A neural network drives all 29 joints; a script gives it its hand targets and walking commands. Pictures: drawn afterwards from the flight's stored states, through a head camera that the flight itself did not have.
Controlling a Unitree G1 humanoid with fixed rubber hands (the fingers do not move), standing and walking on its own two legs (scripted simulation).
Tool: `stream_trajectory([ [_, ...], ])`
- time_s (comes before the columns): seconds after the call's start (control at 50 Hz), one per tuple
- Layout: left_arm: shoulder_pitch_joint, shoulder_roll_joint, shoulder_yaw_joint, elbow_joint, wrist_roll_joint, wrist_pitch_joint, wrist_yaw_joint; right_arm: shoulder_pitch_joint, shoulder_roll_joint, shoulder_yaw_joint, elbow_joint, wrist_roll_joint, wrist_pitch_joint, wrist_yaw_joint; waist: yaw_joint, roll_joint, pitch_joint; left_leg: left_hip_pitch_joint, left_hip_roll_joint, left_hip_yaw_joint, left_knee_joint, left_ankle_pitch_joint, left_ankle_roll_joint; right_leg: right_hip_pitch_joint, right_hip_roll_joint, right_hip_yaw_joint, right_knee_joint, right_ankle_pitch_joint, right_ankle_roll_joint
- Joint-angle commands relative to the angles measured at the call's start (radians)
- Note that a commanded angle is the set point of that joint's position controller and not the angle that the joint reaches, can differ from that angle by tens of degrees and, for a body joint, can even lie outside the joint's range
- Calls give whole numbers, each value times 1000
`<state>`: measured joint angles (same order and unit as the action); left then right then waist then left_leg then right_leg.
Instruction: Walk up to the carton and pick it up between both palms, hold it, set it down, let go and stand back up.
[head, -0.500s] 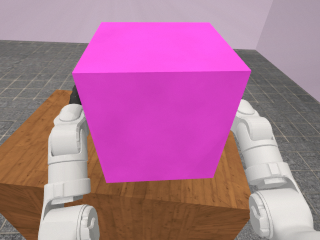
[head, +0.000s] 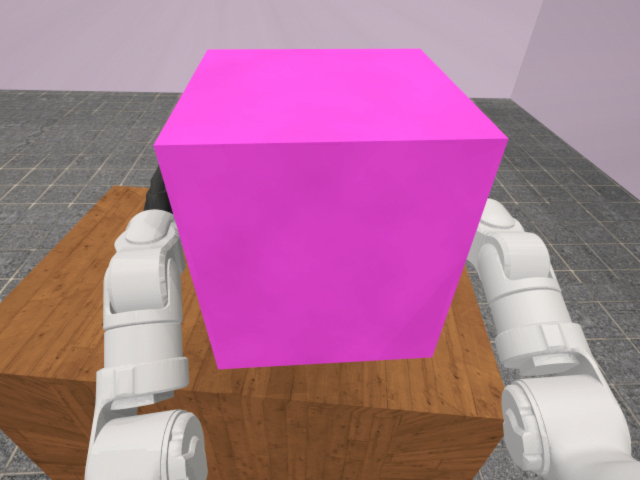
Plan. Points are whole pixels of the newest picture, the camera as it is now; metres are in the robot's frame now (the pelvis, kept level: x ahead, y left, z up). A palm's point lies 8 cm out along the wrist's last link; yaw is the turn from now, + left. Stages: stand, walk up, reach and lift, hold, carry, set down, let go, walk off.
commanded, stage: hold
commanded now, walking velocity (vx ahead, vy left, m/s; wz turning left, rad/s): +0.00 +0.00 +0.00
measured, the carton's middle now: (321, 205) +0.38 +0.00 +0.21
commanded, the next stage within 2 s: none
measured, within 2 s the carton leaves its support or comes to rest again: neither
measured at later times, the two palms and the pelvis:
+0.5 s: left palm (155, 217) +0.35 +0.19 +0.22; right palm (462, 206) +0.36 -0.18 +0.22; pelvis +0.00 +0.00 +0.00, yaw +1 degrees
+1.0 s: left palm (156, 217) +0.35 +0.19 +0.22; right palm (462, 201) +0.36 -0.17 +0.22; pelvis +0.00 +0.00 +0.00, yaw +1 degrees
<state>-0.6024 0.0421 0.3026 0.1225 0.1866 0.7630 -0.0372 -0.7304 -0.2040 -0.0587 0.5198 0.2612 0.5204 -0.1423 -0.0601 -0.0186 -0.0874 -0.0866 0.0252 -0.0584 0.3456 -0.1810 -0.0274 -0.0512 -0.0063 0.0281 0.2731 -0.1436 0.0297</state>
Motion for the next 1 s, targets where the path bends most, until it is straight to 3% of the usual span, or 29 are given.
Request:
stream_trajectory([
  [0.0,-748,-482,-475,-116,-165,-63,-139,-832,621,358,-330,131,-57,145,14,14,-336,19,-83,64,-52,192,3,106,70,-39,-15,180,2],
  [0.04,-755,-480,-488,-144,-181,-75,-133,-850,638,369,-377,137,-66,140,11,13,-413,34,-84,64,-33,237,4,126,72,-39,-4,227,6],
  [0.1,-702,-477,-488,-99,-175,-70,-138,-827,617,369,-379,137,-57,123,2,5,-391,44,-84,56,-25,262,-3,136,74,-38,-6,284,16],
  [0.16,-689,-486,-487,-111,-172,-63,-154,-792,615,368,-372,136,-47,114,-11,16,-356,36,-90,58,-33,257,-7,151,69,-29,-7,279,11],
  [0.18,-668,-461,-451,-60,-152,-53,-158,-801,589,355,-343,125,-41,114,-7,7,-309,19,-86,59,-47,207,-5,135,66,-34,-18,237,14],
  [0.22,-703,-468,-459,-99,-155,-55,-162,-791,605,338,-322,116,-41,117,-12,16,-307,12,-88,61,-53,173,-8,119,66,-41,-22,190,8],
  [0.26,-726,-489,-499,-148,-174,-63,-157,-804,608,340,-356,128,-49,123,-22,55,-337,34,-78,50,-43,230,-19,100,72,-44,-13,210,0],
  [0.28,-717,-484,-496,-131,-168,-56,-153,-772,592,329,-315,130,-42,122,-35,80,-316,48,-81,52,-34,250,-31,99,73,-45,-19,215,-6],
  [0.32,-753,-479,-501,-159,-168,-57,-152,-767,592,322,-300,124,-39,129,-36,89,-309,52,-82,55,-38,238,-36,87,74,-52,-24,188,-6],
  [0.34,-727,-481,-493,-124,-173,-56,-152,-797,595,330,-325,123,-44,131,-34,57,-324,50,-79,49,-43,239,-28,95,74,-54,-24,195,-4],
  [0.36,-758,-497,-520,-184,-192,-66,-148,-802,608,342,-347,134,-51,136,-29,65,-369,62,-75,49,-35,262,-35,110,82,-58,-12,196,-7],
  [0.4,-752,-511,-532,-191,-193,-73,-138,-813,599,348,-388,142,-57,139,-23,82,-398,70,-77,49,-25,294,-36,102,84,-52,-10,206,-10],
  [0.44,-739,-506,-522,-137,-192,-67,-131,-838,583,343,-386,131,-60,141,-26,65,-368,63,-71,46,-31,256,-34,79,82,-57,-14,166,-13],
  [0.46,-714,-500,-490,-88,-180,-66,-131,-829,585,341,-344,122,-54,143,-11,41,-319,40,-72,48,-44,220,-26,68,82,-59,-25,130,-12],
  [0.48,-728,-495,-494,-81,-169,-64,-133,-830,579,314,-326,109,-58,147,-15,56,-310,35,-70,52,-60,164,-20,55,79,-56,-32,85,-11],
  [0.5,-715,-508,-489,-82,-168,-63,-131,-854,596,339,-350,121,-64,152,-1,46,-349,48,-68,55,-55,183,-15,70,80,-61,-25,107,-12],
  [0.54,-736,-504,-508,-129,-181,-69,-121,-850,598,345,-364,137,-70,153,-6,51,-391,65,-69,50,-35,234,-17,81,81,-56,-13,146,-15],
  [0.56,-725,-507,-488,-105,-176,-63,-120,-873,599,360,-366,138,-67,151,11,30,-390,68,-72,53,-36,223,-13,73,80,-53,-20,140,-9],
  [0.6,-723,-498,-482,-91,-170,-60,-119,-842,592,340,-315,123,-60,150,3,34,-332,46,-71,57,-46,207,-15,68,81,-51,-26,131,-12],
  [0.64,-697,-481,-441,-49,-144,-50,-131,-831,585,344,-291,123,-53,147,21,1,-292,25,-76,61,-55,206,-1,77,76,-46,-31,156,-2],
  [0.7,-708,-481,-471,-103,-157,-52,-142,-807,601,353,-303,137,-50,140,-2,27,-342,51,-78,64,-48,231,-10,113,74,-42,-21,198,0],
  [0.76,-717,-481,-467,-129,-163,-57,-144,-829,614,364,-354,158,-53,134,4,12,-378,58,-84,66,-29,285,-10,147,79,-43,-9,268,10],
  [0.84,-748,-488,-495,-160,-179,-71,-137,-819,617,362,-374,152,-56,126,-9,27,-382,54,-81,57,-23,273,-14,125,80,-41,-9,253,6],
  [0.88,-718,-490,-486,-106,-165,-63,-141,-808,595,339,-351,140,-53,128,-17,47,-319,48,-81,56,-40,244,-11,95,71,-42,-19,218,1],
  [0.9,-697,-478,-464,-68,-147,-55,-145,-826,584,340,-344,128,-55,130,-4,31,-313,41,-78,60,-44,197,-7,91,73,-50,-27,166,5],
  [0.94,-713,-489,-483,-93,-158,-54,-148,-804,591,334,-315,117,-52,131,-21,42,-315,32,-81,56,-52,180,-11,91,68,-44,-24,164,-2],
  [0.98,-734,-497,-505,-131,-171,-61,-145,-811,602,336,-338,127,-52,134,-18,59,-334,31,-74,54,-47,216,-17,103,79,-51,-21,173,-7],
])
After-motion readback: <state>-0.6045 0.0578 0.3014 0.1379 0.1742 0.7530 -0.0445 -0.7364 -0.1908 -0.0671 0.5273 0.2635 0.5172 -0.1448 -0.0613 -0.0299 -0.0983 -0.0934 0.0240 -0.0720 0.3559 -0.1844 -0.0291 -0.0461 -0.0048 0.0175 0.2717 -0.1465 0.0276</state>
